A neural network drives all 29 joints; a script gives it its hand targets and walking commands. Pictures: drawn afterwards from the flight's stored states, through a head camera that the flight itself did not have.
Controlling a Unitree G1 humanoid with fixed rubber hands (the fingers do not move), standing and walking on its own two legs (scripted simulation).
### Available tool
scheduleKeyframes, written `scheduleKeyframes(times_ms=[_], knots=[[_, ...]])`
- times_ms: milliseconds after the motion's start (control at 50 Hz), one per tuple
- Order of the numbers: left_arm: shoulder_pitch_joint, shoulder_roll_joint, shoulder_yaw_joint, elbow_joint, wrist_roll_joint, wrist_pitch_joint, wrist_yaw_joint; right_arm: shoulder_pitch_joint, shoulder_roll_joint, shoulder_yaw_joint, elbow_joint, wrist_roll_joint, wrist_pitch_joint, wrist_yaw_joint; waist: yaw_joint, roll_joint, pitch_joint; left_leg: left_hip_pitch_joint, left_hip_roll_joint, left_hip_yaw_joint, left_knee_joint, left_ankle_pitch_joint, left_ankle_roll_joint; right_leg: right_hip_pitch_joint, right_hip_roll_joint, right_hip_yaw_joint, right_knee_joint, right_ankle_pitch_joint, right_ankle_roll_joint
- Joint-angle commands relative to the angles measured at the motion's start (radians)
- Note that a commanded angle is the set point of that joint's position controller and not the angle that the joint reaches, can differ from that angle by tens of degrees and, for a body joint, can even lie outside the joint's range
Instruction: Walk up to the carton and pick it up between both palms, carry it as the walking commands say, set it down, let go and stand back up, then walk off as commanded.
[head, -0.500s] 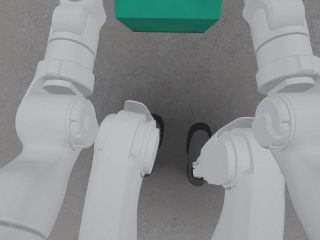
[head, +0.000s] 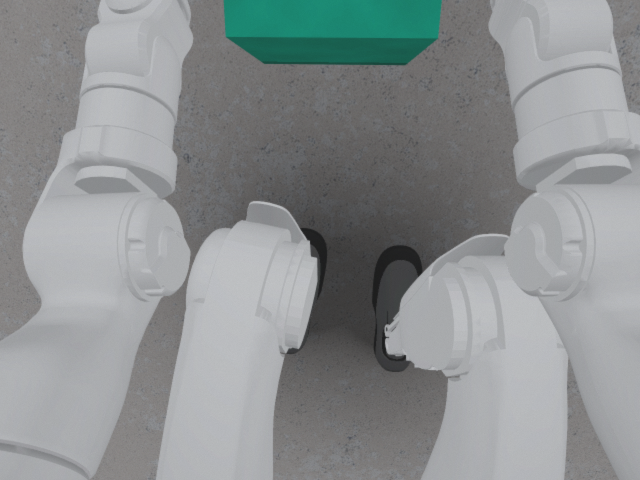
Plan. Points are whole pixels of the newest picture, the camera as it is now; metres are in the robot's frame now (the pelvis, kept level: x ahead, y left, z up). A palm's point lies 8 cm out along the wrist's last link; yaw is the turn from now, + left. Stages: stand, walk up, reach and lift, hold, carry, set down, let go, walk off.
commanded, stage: set down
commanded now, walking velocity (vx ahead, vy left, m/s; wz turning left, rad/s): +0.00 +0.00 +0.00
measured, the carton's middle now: out of the picture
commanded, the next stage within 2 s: none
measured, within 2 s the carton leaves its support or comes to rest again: neither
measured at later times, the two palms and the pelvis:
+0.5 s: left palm out of the picture +0.52 +0.22 -0.17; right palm out of the picture +0.57 -0.07 -0.17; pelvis +0.00 +0.00 +0.00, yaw +0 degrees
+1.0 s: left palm out of the picture +0.51 +0.24 -0.18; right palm out of the picture +0.56 -0.10 -0.19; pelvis +0.01 +0.00 +0.00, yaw +0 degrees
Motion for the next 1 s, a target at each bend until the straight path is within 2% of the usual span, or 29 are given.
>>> scheduleKeyframes(times_ms=[0, 80, 120, 180, 220, 300, 340, 360, 380, 460, 480, 500, 540, 560, 580, 600, 620, 640, 700, 740, 760, 780, 800, 820, 900, 920, 940, 960, 980], knots=[[-0.324, -0.811, -0.252, 0.031, 0.038, 0.075, -0.254, -0.193, 0.842, 0.179, 0.094, 0.009, -0.015, 0.193, -0.020, -0.002, -0.676, 0.284, -0.063, -0.184, -0.179, 0.220, -0.033, 0.315, 0.076, 0.218, -0.156, 0.198, 0.005], [-0.346, -0.792, -0.231, 0.024, 0.046, 0.069, -0.252, -0.224, 0.809, 0.166, 0.055, -0.019, -0.018, 0.183, -0.033, -0.024, -0.672, 0.252, -0.062, -0.189, -0.177, 0.196, -0.034, 0.355, 0.071, 0.225, -0.155, 0.192, 0.008], [-0.326, -0.728, -0.228, 0.040, 0.061, 0.066, -0.242, -0.219, 0.812, 0.177, 0.080, 0.011, -0.013, 0.182, 0.001, -0.020, -0.670, 0.265, -0.061, -0.177, -0.179, 0.195, -0.032, 0.326, 0.072, 0.219, -0.157, 0.190, 0.016], [-0.337, -0.745, -0.221, 0.017, 0.044, 0.062, -0.253, -0.236, 0.799, 0.183, 0.020, -0.016, -0.024, 0.171, -0.030, -0.081, -0.701, 0.235, -0.064, -0.187, -0.169, 0.221, -0.031, 0.427, 0.067, 0.227, -0.150, 0.251, 0.019], [-0.298, -0.691, -0.208, 0.041, 0.065, 0.061, -0.240, -0.159, 0.735, 0.149, 0.105, -0.017, -0.022, 0.162, -0.022, -0.019, -0.711, 0.258, -0.056, -0.180, -0.173, 0.203, -0.045, 0.403, 0.063, 0.215, -0.140, 0.235, 0.016], [-0.292, -0.564, -0.153, 0.053, 0.089, 0.050, -0.215, -0.194, 0.605, 0.119, 0.101, -0.027, -0.030, 0.132, -0.010, -0.031, -0.695, 0.254, -0.049, -0.176, -0.182, 0.174, -0.056, 0.388, 0.052, 0.212, -0.154, 0.186, 0.025], [-0.270, -0.514, -0.144, 0.000, 0.108, 0.033, -0.193, -0.165, 0.585, 0.116, 0.091, -0.002, -0.041, 0.124, 0.032, 0.006, -0.733, 0.274, -0.045, -0.163, -0.171, 0.232, -0.059, 0.442, 0.061, 0.234, -0.154, 0.257, 0.026], [-0.224, -0.440, -0.134, 0.064, 0.090, 0.030, -0.177, -0.131, 0.503, 0.092, 0.139, -0.031, -0.041, 0.105, -0.021, -0.018, -0.703, 0.305, -0.039, -0.189, -0.180, 0.234, -0.056, 0.394, 0.053, 0.211, -0.139, 0.240, 0.031], [-0.265, -0.449, -0.147, -0.005, 0.077, 0.020, -0.166, -0.202, 0.468, 0.095, 0.046, -0.002, -0.059, 0.094, -0.010, 0.012, -0.772, 0.319, -0.044, -0.187, -0.170, 0.253, -0.058, 0.419, 0.052, 0.223, -0.144, 0.252, 0.025], [-0.118, -0.164, -0.056, 0.128, 0.098, -0.012, -0.083, -0.133, 0.193, 0.083, 0.107, -0.005, -0.073, 0.012, 0.021, -0.009, -0.791, 0.314, -0.029, -0.171, -0.187, 0.233, -0.068, 0.487, 0.033, 0.227, -0.144, 0.261, 0.051], [-0.097, -0.097, -0.054, 0.120, 0.088, -0.025, -0.064, -0.097, 0.141, 0.091, 0.085, -0.008, -0.079, -0.002, 0.015, -0.058, -0.807, 0.327, -0.026, -0.184, -0.180, 0.267, -0.068, 0.453, 0.034, 0.211, -0.138, 0.279, 0.061], [-0.119, -0.059, -0.055, 0.074, 0.078, -0.042, -0.040, -0.112, 0.051, 0.070, 0.047, 0.010, -0.100, -0.023, 0.008, 0.010, -0.864, 0.358, -0.030, -0.157, -0.168, 0.323, -0.094, 0.480, 0.035, 0.223, -0.160, 0.309, 0.061], [-0.156, 0.138, -0.049, 0.011, 0.043, -0.076, 0.024, -0.179, -0.103, 0.092, -0.012, 0.035, -0.121, -0.070, 0.026, -0.031, -0.956, 0.420, -0.026, -0.183, -0.178, 0.400, -0.091, 0.495, 0.029, 0.211, -0.124, 0.349, 0.074], [-0.179, 0.163, -0.064, -0.004, 0.003, -0.092, 0.045, -0.188, -0.128, 0.116, -0.013, 0.051, -0.135, -0.087, -0.003, -0.045, -1.044, 0.454, -0.026, -0.177, -0.164, 0.462, -0.102, 0.515, 0.029, 0.212, -0.126, 0.386, 0.076], [-0.197, 0.201, -0.103, -0.079, -0.005, -0.120, 0.068, -0.162, -0.130, 0.116, -0.016, 0.078, -0.145, -0.097, 0.012, 0.035, -1.114, 0.522, -0.026, -0.186, -0.159, 0.582, -0.111, 0.476, 0.038, 0.206, -0.107, 0.459, 0.078], [-0.243, 0.227, -0.100, -0.089, -0.044, -0.131, 0.081, -0.170, -0.122, 0.149, 0.015, 0.102, -0.148, -0.108, 0.025, -0.006, -1.181, 0.520, -0.023, -0.166, -0.152, 0.595, -0.111, 0.509, 0.033, 0.220, -0.126, 0.490, 0.083], [-0.237, 0.217, -0.144, -0.076, -0.065, -0.140, 0.091, -0.152, -0.101, 0.160, 0.007, 0.130, -0.152, -0.111, 0.019, 0.039, -1.213, 0.587, -0.023, -0.186, -0.147, 0.657, -0.108, 0.479, 0.039, 0.205, -0.098, 0.507, 0.078], [-0.240, 0.230, -0.136, -0.121, -0.059, -0.146, 0.093, -0.153, -0.101, 0.172, 0.035, 0.152, -0.150, -0.112, 0.055, 0.035, -1.220, 0.516, -0.020, -0.163, -0.137, 0.632, -0.108, 0.545, 0.030, 0.236, -0.109, 0.539, 0.076], [-0.263, 0.208, -0.209, -0.119, -0.151, -0.139, 0.084, -0.189, -0.141, 0.183, -0.006, 0.163, -0.151, -0.124, -0.027, 0.030, -1.261, 0.563, -0.009, -0.168, -0.144, 0.638, -0.101, 0.543, 0.026, 0.217, -0.120, 0.548, 0.074], [-0.235, 0.247, -0.171, -0.023, -0.137, -0.127, 0.081, -0.186, -0.151, 0.207, 0.077, 0.162, -0.143, -0.123, 0.012, -0.025, -1.184, 0.420, -0.004, -0.155, -0.147, 0.514, -0.097, 0.593, 0.006, 0.235, -0.118, 0.509, 0.073], [-0.237, 0.280, -0.157, -0.074, -0.143, -0.132, 0.089, -0.187, -0.170, 0.191, -0.007, 0.165, -0.148, -0.123, -0.001, -0.039, -1.193, 0.459, -0.011, -0.164, -0.151, 0.521, -0.089, 0.552, 0.015, 0.228, -0.116, 0.489, 0.074], [-0.241, 0.287, -0.147, -0.080, -0.134, -0.130, 0.090, -0.218, -0.157, 0.197, -0.005, 0.183, -0.143, -0.117, 0.036, -0.023, -1.228, 0.464, -0.001, -0.160, -0.154, 0.517, -0.090, 0.551, 0.005, 0.239, -0.124, 0.466, 0.080], [-0.246, 0.273, -0.169, -0.057, -0.162, -0.126, 0.086, -0.240, -0.182, 0.190, 0.026, 0.177, -0.142, -0.117, 0.009, -0.046, -1.211, 0.468, -0.002, -0.175, -0.162, 0.503, -0.093, 0.526, 0.004, 0.228, -0.124, 0.423, 0.071], [-0.234, 0.303, -0.121, -0.123, -0.123, -0.132, 0.097, -0.239, -0.176, 0.193, -0.063, 0.196, -0.147, -0.120, 0.068, -0.022, -1.258, 0.488, -0.009, -0.171, -0.166, 0.537, -0.084, 0.563, 0.012, 0.239, -0.122, 0.458, 0.071], [-0.248, 0.327, -0.138, -0.334, -0.161, -0.112, 0.117, -0.281, -0.199, 0.242, -0.267, 0.253, -0.132, -0.134, 0.090, -0.048, -1.665, 0.734, -0.033, -0.153, -0.157, 0.707, -0.067, 0.754, 0.031, 0.232, -0.119, 0.590, 0.080], [-0.208, 0.292, -0.151, -0.363, -0.191, -0.085, 0.116, -0.299, -0.212, 0.249, -0.366, 0.250, -0.121, -0.143, 0.068, -0.069, -1.807, 0.741, -0.040, -0.137, -0.173, 0.681, -0.070, 0.923, 0.019, 0.236, -0.136, 0.651, 0.072], [-0.181, 0.269, -0.170, -0.318, -0.213, -0.060, 0.113, -0.329, -0.171, 0.318, -0.422, 0.295, -0.100, -0.148, 0.117, -0.111, -1.825, 0.717, -0.041, -0.128, -0.194, 0.642, -0.048, 0.974, 0.033, 0.250, -0.164, 0.653, 0.078], [-0.196, 0.308, -0.161, -0.414, -0.207, -0.047, 0.119, -0.309, -0.240, 0.244, -0.444, 0.250, -0.093, -0.166, 0.058, -0.089, -1.917, 0.770, -0.043, -0.131, -0.186, 0.656, -0.062, 0.988, 0.039, 0.232, -0.157, 0.663, 0.080], [-0.185, 0.305, -0.158, -0.447, -0.205, -0.019, 0.126, -0.339, -0.238, 0.268, -0.530, 0.271, -0.071, -0.171, 0.085, -0.105, -2.002, 0.785, -0.046, -0.123, -0.212, 0.642, -0.059, 1.066, 0.037, 0.224, -0.169, 0.668, 0.086]])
